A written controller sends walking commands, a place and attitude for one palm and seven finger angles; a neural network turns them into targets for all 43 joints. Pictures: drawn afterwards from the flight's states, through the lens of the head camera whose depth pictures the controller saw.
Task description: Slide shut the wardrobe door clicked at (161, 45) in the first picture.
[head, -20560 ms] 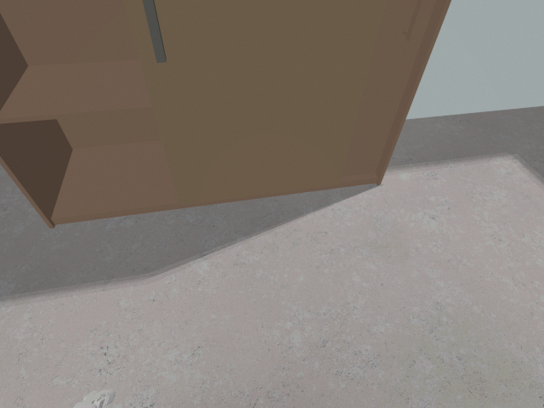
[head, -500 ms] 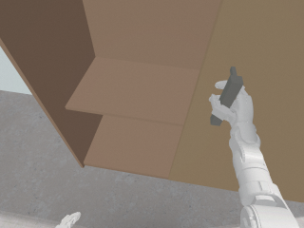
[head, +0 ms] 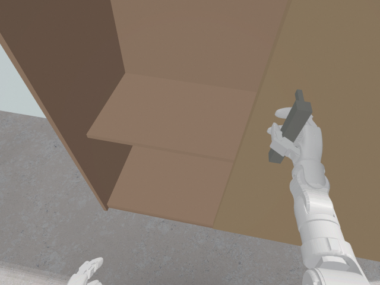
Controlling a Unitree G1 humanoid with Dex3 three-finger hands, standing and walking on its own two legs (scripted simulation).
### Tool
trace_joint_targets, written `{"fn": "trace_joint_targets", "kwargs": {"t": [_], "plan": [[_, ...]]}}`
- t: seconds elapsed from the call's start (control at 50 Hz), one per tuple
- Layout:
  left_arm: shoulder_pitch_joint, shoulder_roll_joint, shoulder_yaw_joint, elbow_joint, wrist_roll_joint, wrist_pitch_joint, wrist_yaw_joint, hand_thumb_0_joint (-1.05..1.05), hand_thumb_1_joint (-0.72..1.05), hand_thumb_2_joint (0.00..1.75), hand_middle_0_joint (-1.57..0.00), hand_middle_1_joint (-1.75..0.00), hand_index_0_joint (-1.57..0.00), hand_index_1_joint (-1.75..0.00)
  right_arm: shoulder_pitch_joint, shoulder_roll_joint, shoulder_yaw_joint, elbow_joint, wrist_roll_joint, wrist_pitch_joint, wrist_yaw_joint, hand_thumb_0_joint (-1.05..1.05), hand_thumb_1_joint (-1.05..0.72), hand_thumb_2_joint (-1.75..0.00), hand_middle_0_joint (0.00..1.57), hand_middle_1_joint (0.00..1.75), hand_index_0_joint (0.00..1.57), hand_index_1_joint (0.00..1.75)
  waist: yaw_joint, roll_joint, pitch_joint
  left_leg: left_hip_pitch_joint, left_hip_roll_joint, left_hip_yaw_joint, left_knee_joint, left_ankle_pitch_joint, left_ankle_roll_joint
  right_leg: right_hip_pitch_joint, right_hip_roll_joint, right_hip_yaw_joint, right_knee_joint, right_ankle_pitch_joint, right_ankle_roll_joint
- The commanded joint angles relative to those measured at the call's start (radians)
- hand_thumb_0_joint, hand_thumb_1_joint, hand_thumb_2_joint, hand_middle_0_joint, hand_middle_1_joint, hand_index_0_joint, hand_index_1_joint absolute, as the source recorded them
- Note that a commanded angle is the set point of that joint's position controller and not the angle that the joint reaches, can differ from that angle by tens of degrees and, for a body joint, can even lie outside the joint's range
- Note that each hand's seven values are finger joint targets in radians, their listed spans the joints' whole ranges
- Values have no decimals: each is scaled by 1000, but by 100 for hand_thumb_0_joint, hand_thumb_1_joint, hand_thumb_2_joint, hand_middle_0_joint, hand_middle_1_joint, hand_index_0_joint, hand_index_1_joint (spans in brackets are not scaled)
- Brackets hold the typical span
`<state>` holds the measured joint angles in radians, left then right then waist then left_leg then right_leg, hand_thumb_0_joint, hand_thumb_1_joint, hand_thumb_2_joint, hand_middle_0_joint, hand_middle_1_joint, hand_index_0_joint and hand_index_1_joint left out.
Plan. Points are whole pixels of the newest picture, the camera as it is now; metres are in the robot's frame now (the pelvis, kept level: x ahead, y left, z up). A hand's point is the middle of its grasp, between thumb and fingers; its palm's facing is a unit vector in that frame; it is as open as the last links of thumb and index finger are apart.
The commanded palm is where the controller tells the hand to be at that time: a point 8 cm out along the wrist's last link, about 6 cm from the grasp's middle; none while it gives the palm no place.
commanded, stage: grip the handle and tug to test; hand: right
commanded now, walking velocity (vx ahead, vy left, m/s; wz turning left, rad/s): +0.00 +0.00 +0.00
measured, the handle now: (286, 127) +0.45 -0.15 +0.10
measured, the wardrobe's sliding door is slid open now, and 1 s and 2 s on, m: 0.57 0.57 0.61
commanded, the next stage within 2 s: move the hooked fingers beside the handle in 0.24 s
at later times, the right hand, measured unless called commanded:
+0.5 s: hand (278, 140) +0.41 -0.13 +0.11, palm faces +0.05 +1.00 +0.00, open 6.0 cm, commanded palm +0.36 -0.19 +0.11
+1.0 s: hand (303, 146) +0.39 -0.17 +0.12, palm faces +0.08 +1.00 -0.03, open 13.0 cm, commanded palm +0.36 -0.22 +0.11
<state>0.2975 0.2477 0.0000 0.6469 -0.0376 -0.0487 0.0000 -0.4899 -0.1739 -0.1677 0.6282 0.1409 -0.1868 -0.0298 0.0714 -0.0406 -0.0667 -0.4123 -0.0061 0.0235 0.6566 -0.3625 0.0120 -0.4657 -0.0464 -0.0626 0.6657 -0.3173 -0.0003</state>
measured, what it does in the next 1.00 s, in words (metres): shifts its weight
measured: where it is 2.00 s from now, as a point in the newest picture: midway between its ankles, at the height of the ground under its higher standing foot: outside the picture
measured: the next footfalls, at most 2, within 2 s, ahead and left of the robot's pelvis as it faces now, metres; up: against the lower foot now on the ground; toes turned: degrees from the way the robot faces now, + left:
right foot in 1.56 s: +0.19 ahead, -0.01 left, +0.00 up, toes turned -39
left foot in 1.84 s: +0.30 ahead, +0.05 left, +0.00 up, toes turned -30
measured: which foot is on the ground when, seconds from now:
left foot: down 0.00-1.00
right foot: down 0.00-1.00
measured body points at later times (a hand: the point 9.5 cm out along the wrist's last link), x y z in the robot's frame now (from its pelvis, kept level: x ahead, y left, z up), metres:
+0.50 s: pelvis +0.06 +0.00 +0.01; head +0.09 +0.01 +0.46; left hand +0.20 +0.24 -0.09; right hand +0.40 -0.18 +0.11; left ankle -0.02 +0.11 -0.71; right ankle +0.01 -0.12 -0.71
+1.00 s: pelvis +0.13 -0.02 +0.02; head +0.16 +0.01 +0.47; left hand +0.30 +0.21 -0.08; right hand +0.38 -0.22 +0.12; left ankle -0.01 +0.10 -0.70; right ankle +0.01 -0.13 -0.70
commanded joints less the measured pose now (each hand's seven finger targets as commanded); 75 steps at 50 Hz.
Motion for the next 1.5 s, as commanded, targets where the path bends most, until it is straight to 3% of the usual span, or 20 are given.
{"fn": "trace_joint_targets", "kwargs": {"t": [0.0,0.36,0.5,0.6,0.64,0.7,0.8,0.88,0.92,0.98,1.04,1.08,1.24,1.36,1.38,1.4,1.42,1.44,1.46,1.48], "plan": [[-29,123,50,-141,0,-44,3,0,90,90,-20,-30,-20,-30,-251,-154,-37,-324,17,-80,5,0,-90,-90,45,140,45,140,-48,60,-351,130,-20,7,-72,488,-2,230,36,31,-47,344,-28],[-86,95,50,-222,0,-57,-8,0,90,90,-20,-30,-20,-30,201,-98,12,-775,36,27,16,0,-84,-88,44,139,44,139,-94,60,-395,292,19,10,-50,907,-21,309,27,11,-34,662,-25],[-154,83,36,-226,-2,-60,0,0,90,90,-20,-30,-20,-30,273,-97,5,-850,39,26,5,0,-45,-71,40,134,40,134,-92,2,-261,204,5,33,-80,628,3,288,22,28,-70,494,-13],[-118,91,40,-244,5,-32,10,0,90,90,-20,-30,-20,-30,431,-108,-19,-898,43,94,24,0,-17,-59,37,130,37,130,-86,92,-299,320,39,23,-45,1067,-27,269,29,10,-16,718,-20],[-127,86,40,-256,7,-14,18,0,90,90,-20,-30,-20,-30,428,-122,-37,-950,47,126,26,0,-6,-54,36,128,36,128,-91,103,-330,353,41,27,-34,1120,-28,268,37,4,-14,723,-21],[-156,74,33,-251,4,-20,24,0,90,90,-20,-30,-20,-30,410,-100,-12,-993,50,137,25,0,11,-47,34,126,34,126,-89,58,-292,273,28,45,-49,899,-8,315,20,36,-44,720,-16],[-193,57,22,-229,4,-42,18,0,90,90,-20,-30,-20,-30,457,-94,-24,-985,58,49,3,0,39,-35,31,122,31,122,-84,12,-122,173,15,54,-130,581,16,289,12,57,-100,473,-1],[-165,64,34,-247,7,-45,1,0,90,90,-20,-30,-20,-30,676,-52,25,-1040,65,48,66,0,50,-30,30,120,30,120,-101,19,-227,276,35,44,-103,910,-1,362,1,35,-60,803,-12],[-162,78,38,-255,8,-35,4,0,90,90,-20,-30,-20,-30,685,-36,62,-1055,76,90,107,0,50,-30,30,120,30,120,-83,63,-231,277,35,48,-106,970,-12,370,1,29,-42,850,-17],[-166,78,39,-254,12,-40,19,0,90,90,-20,-30,-20,-30,582,-65,57,-1163,77,107,123,0,50,-30,30,120,30,120,-73,19,-258,217,25,59,-92,860,-12,427,-8,64,-50,910,-11],[-147,69,39,-220,25,-76,22,0,90,90,-20,-30,-20,-30,513,-98,28,-1235,69,43,85,0,50,-30,30,120,30,120,-62,-26,-220,148,11,54,-117,682,3,460,-14,96,-68,899,4],[-132,56,41,-201,25,-99,15,0,90,90,-20,-30,-20,-30,661,-71,18,-1198,74,-2,71,0,50,-30,30,120,30,120,-76,-34,-180,141,8,61,-143,628,12,462,-16,92,-81,903,13],[-153,69,50,-230,19,-111,-13,0,90,90,-20,-30,-20,-30,860,-71,-11,-1249,107,41,141,0,50,-30,30,120,30,120,-106,38,-137,331,-18,102,-169,1053,11,330,66,-20,-66,879,12],[-87,72,56,-149,4,-197,-21,0,90,90,-20,-30,-20,-30,1013,-70,-77,-1268,146,-9,130,0,50,-30,30,120,30,120,-85,6,-43,234,-82,204,-109,929,27,402,100,-34,-52,1011,44],[-9,205,70,-14,76,-116,41,0,90,90,-20,-30,-20,-30,872,-234,-27,-517,-253,57,61,0,50,-30,15,30,15,30,-21,93,74,169,-106,298,-152,1229,-71,423,189,2,-36,1095,32],[46,189,65,-57,57,-77,46,0,90,90,-20,-30,-20,-30,1007,-176,-35,-512,-216,56,56,0,50,-30,15,30,15,30,-43,121,-36,330,-109,227,-194,1469,-73,432,189,-3,-9,929,12],[2,191,55,-73,55,-69,49,0,90,90,-20,-30,-20,-30,1042,-205,-30,-511,-223,59,50,0,50,-30,15,30,15,30,-51,144,-53,519,-68,213,-132,1898,-87,260,238,-47,-23,653,14],[-3,182,47,-54,60,-84,45,0,90,90,-20,-30,-20,-30,1036,-215,-30,-469,-224,44,38,0,50,-30,15,30,15,30,-35,166,-14,582,-33,177,-74,2114,-110,120,283,-118,-110,172,15],[-6,181,40,-41,66,-89,44,0,90,90,-20,-30,-20,-30,1002,-246,-39,-443,-230,40,19,0,50,-30,15,30,15,30,19,205,90,598,-35,180,12,2114,-188,-42,316,-213,-263,-75,22],[17,191,46,8,73,-106,42,0,90,90,-20,-30,-20,-30,946,-276,-46,-422,-223,38,-10,0,50,-30,15,30,15,30,70,207,180,488,-87,198,198,2114,-290,-23,293,-292,-490,12,32]]}}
